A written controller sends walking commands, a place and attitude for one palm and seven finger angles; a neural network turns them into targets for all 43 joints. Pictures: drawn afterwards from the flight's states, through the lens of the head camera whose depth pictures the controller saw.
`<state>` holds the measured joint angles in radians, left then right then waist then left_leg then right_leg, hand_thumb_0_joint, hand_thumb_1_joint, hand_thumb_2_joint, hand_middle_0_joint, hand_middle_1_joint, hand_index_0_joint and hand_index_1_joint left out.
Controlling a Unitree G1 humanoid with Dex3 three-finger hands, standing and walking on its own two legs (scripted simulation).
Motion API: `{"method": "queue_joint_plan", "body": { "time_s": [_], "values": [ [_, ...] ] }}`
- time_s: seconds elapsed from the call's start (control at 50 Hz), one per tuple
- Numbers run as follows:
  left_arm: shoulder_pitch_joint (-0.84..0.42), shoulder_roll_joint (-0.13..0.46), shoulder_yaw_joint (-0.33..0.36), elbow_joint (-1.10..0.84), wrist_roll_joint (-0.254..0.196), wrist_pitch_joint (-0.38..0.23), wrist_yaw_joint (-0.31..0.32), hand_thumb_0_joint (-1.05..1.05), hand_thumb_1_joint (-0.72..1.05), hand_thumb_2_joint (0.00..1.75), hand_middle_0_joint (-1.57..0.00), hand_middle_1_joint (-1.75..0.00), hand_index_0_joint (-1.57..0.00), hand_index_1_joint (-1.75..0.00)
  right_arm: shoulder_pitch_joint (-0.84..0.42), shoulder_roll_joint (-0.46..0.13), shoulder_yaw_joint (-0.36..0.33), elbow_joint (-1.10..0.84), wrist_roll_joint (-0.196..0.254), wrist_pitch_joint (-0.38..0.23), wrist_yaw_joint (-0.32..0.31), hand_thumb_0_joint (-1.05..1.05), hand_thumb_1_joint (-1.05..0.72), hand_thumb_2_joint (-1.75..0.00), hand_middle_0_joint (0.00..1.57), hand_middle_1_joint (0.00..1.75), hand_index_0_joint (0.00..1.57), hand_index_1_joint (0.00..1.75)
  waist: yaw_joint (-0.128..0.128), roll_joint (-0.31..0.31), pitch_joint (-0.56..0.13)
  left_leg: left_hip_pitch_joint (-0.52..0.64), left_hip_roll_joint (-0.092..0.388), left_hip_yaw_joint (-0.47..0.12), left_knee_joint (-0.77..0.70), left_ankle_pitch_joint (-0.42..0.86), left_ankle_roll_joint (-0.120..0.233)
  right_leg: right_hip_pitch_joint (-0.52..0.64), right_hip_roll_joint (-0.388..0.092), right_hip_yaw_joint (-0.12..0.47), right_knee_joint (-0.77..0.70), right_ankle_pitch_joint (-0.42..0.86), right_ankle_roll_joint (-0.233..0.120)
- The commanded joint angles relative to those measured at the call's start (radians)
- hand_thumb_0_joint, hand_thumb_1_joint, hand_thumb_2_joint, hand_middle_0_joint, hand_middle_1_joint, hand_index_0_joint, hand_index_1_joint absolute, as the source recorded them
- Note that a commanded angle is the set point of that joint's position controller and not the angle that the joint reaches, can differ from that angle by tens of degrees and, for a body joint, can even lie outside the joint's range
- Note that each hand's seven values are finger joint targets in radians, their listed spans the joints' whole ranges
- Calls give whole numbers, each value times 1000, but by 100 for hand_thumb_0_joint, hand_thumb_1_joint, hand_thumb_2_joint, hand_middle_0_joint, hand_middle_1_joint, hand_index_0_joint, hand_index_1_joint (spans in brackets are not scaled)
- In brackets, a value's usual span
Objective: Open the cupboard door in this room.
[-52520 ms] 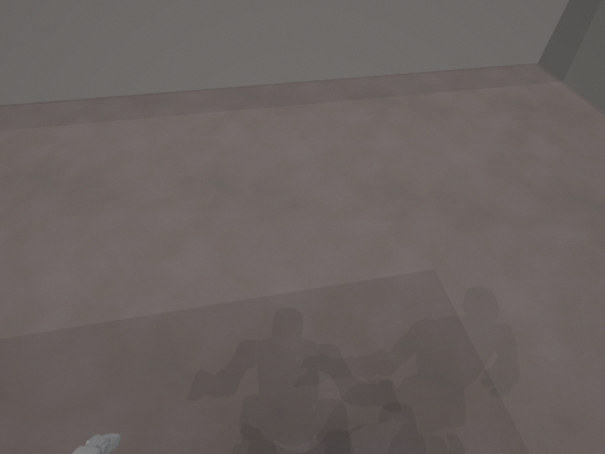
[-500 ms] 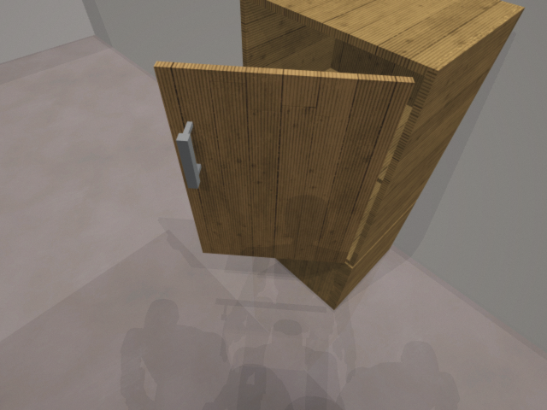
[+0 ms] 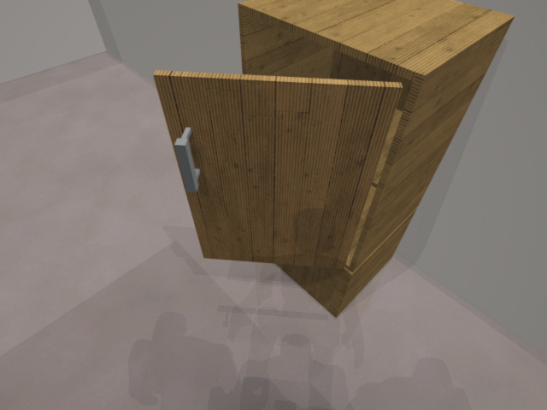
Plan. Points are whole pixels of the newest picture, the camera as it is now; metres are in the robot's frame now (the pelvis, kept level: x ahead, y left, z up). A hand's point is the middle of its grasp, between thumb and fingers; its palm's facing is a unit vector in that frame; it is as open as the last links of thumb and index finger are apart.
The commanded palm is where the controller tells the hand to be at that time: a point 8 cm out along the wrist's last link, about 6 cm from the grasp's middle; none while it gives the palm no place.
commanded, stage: come to a stop and stand still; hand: left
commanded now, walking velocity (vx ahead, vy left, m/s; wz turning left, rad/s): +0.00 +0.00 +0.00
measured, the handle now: (189, 160) +0.57 +0.21 +0.02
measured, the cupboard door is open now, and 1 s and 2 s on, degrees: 41 41 41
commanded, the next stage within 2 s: look again from close up in 0.26 s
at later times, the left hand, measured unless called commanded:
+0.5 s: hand out of the picture -0.01 +0.17 -0.17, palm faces +0.04 -0.98 -0.21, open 7.4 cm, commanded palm none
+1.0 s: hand out of the picture +0.10 +0.18 -0.13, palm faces +0.18 -0.96 -0.21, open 7.4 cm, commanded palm +0.12 +0.23 -0.06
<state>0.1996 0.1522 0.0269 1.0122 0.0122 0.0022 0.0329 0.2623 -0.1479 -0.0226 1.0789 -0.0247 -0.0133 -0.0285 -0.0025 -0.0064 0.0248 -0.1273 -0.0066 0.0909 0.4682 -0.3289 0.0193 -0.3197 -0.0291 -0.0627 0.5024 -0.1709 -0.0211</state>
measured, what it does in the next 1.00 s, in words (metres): stands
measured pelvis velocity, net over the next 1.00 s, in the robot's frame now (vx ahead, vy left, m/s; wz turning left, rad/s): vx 0.02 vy -0.01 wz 0.01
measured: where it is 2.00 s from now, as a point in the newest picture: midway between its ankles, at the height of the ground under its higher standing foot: outside the picture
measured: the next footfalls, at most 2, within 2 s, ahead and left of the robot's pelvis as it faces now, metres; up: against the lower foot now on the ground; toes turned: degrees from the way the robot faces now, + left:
none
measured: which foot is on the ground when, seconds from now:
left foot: down 0.00-1.00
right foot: down 0.00-1.00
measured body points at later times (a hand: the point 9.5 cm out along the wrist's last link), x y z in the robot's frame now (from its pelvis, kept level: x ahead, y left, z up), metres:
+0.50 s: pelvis +0.01 +0.00 +0.00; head +0.01 -0.03 +0.45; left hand -0.01 +0.22 -0.15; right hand -0.01 -0.20 -0.17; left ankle -0.05 +0.10 -0.74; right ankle +0.06 -0.11 -0.74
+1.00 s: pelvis +0.02 -0.01 +0.00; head +0.04 -0.03 +0.45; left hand +0.09 +0.23 -0.11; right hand +0.04 -0.24 -0.16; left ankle -0.05 +0.10 -0.74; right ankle +0.06 -0.11 -0.74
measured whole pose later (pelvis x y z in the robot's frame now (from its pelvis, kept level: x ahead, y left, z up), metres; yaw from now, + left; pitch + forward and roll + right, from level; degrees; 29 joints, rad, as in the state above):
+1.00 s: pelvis +0.02 -0.01 +0.00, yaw +1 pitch +0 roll +1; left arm 0.37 0.15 0.03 0.65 -0.09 0.00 0.05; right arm 0.35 -0.19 0.01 1.00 0.01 -0.13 -0.05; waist 0.00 0.04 0.03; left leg -0.10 0.01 0.08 0.46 -0.35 0.00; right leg -0.31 -0.01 -0.08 0.52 -0.21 -0.04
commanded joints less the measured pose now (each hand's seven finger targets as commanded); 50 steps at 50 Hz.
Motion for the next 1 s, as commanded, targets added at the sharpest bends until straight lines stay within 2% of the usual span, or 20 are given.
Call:
{"method": "queue_joint_plan", "body": {
  "time_s": [0.0, 0.18, 0.2, 0.22, 0.24, 0.26, 0.3, 0.34, 0.4, 0.48, 0.54, 0.56, 0.66, 0.72, 0.88, 0.9, 0.92, 0.94, 0.96, 0.98],
  "values": [
    [63, 99, 4, -13, 4, -16, 2, 0, 90, 90, -20, -30, -20, -30, 111, -66, -3, -5, 6, -6, -1, 0, -90, -90, 20, 30, 20, 30, -2, -8, 36, -102, 103, -106, -156, 39, 13, 92, -93, 145, -140, -26, -24],
    [117, 93, -10, 43, -1, -27, 2, 0, 90, 90, -20, -30, -20, -30, 144, -65, 14, 35, 11, -8, -2, 0, -90, -90, 20, 30, 20, 30, 2, -7, 68, -105, 103, -105, -187, 47, 8, 126, -88, 126, -173, -18, -20],
    [230, 118, -14, 90, 3, -34, 41, 0, 90, 90, -20, -30, -20, -30, 9, -122, 5, -42, 18, -22, 7, 0, -90, -90, 20, 30, 20, 30, 49, 44, 80, -141, 133, -42, -20, 117, -13, 126, -131, 128, -68, 314, -5],
    [186, 156, -11, 57, -1, -38, 32, 0, 90, 90, -20, -30, -20, -30, 85, -70, 8, -68, 17, -8, 5, 0, -90, -90, 20, 30, 20, 30, -5, 77, -24, -133, 64, -72, -25, -51, -19, 131, -162, 198, -114, 54, -40],
    [151, 150, -13, 39, 1, -40, 22, 0, 90, 90, -20, -30, -20, -30, 132, -61, 11, -59, 14, -9, 8, 0, -90, -90, 20, 30, 20, 30, -21, 78, -37, -98, 69, -81, -44, -43, -8, 59, -146, 207, -128, -187, -62],
    [121, 143, -12, 31, 4, -38, 14, 0, 90, 90, -20, -30, -20, -30, 163, -56, 12, -57, 3, -11, 11, 0, -90, -90, 20, 30, 20, 30, -27, 100, -22, -90, 78, -88, -60, -26, 3, 16, -120, 172, -110, -223, -61],
    [125, 103, -18, 40, 3, -34, 6, 0, 90, 90, -20, -30, -20, -30, 172, -64, 14, -64, 5, -18, 7, 0, -90, -90, 20, 30, 20, 30, -19, 65, 30, -161, 112, -135, -120, -22, 22, 37, -75, 132, -80, -164, -42],
    [142, 80, -24, 57, 1, -34, 2, 0, 90, 90, -20, -30, -20, -30, 168, -75, 17, -69, 9, -19, 5, 0, -90, -90, 20, 30, 20, 30, -10, -5, 75, -198, 111, -143, -147, -41, 27, 64, -69, 132, -88, -139, -37],
    [146, 72, -26, 74, -3, -38, 0, 0, 90, 90, -20, -30, -20, -30, 179, -73, 21, -52, 10, -24, 3, 0, -90, -90, 20, 30, 20, 30, -10, -19, 89, -177, 101, -132, -153, -7, 26, 73, -73, 139, -95, -106, -37],
    [143, 71, -23, 85, -5, -44, 2, 0, 90, 90, -20, -30, -20, -30, 188, -69, 27, -26, 10, -30, -1, 0, -90, -90, 20, 30, 20, 30, -10, -2, 74, -139, 102, -122, -157, 67, 21, 105, -78, 134, -86, -7, -39],
    [139, 69, -20, 91, -6, -45, 5, 0, 90, 90, -20, -30, -20, -30, 187, -69, 28, -9, 10, -32, -3, 0, -90, -90, 20, 30, 20, 30, -9, -23, 59, -118, 103, -114, -156, 103, 18, 130, -84, 129, -78, 55, -39],
    [135, 72, -21, 95, -7, -44, 5, 0, 90, 90, -20, -30, -20, -30, 184, -62, 29, -4, 9, -32, -4, 0, -90, -90, 20, 30, 20, 30, -5, 2, 58, -112, 104, -114, -162, 118, 19, 139, -84, 126, -75, 74, -41],
    [122, 76, -15, 97, -6, -42, 5, 0, 90, 90, -20, -30, -20, -30, 170, -62, 27, 14, 8, -32, -7, 0, -90, -90, 20, 30, 20, 30, -2, 10, 54, -93, 111, -107, -166, 160, 16, 158, -86, 115, -64, 142, -40],
    [113, 87, -13, 96, -6, -44, 6, 0, 90, 90, -20, -30, -20, -30, 161, -72, 23, 21, 9, -30, -8, 0, -90, -90, 20, 30, 20, 30, -3, -18, 35, -76, 108, -100, -154, 172, 12, 174, -94, 121, -62, 192, -41],
    [84, 106, -9, 90, -5, -40, 6, 0, 90, 90, -20, -30, -20, -30, 136, -85, 21, 34, 8, -25, -9, 0, -90, -90, 20, 30, 20, 30, -3, 7, 37, -60, 112, -96, -164, 173, 7, 179, -95, 125, -72, 197, -43],
    [235, 139, -1, 131, -2, -49, 46, 0, 90, 90, -20, -30, -20, -30, 19, -126, 2, -36, 21, -33, 0, 0, -90, -90, 20, 30, 20, 30, 65, -213, -19, -121, 140, -32, 83, 261, -10, 243, -136, 136, -14, 724, -2],
    [-614, 377, 141, -1329, -192, -281, 17, 0, 88, 89, -20, -32, -20, -32, -5, -304, -18, -396, 73, -193, -47, 0, -90, -90, 20, 30, 20, 30, -65, 7, -471, -1, 5, -90, -61, 290, 8, 309, -69, 169, 4, 413, -16],
    [-148, 289, 103, -1104, -116, -231, 51, 0, 85, 88, -20, -33, -20, -33, -88, -235, -10, -364, 51, -271, -77, 0, -90, -90, 20, 30, 20, 30, 12, 252, -444, 4, 0, -60, -75, 374, 6, 297, -13, 130, 19, 208, -52],
    [120, 96, 31, -946, -162, -116, 72, 0, 83, 87, -21, -34, -21, -34, -85, -184, -12, -367, 66, -296, -72, 0, -90, -90, 20, 30, 20, 30, 7, 282, -246, -67, 8, -84, -77, 345, -46, 202, -13, 85, -5, 90, -43],
    [88, 73, 41, -890, -172, -122, 60, 0, 81, 86, -21, -36, -21, -36, -70, -198, -2, -337, 65, -304, -67, 0, -90, -90, 20, 30, 20, 30, -26, 69, -65, -145, 15, -103, -57, 262, -31, 91, -9, 51, -35, 51, -17]
  ]
}}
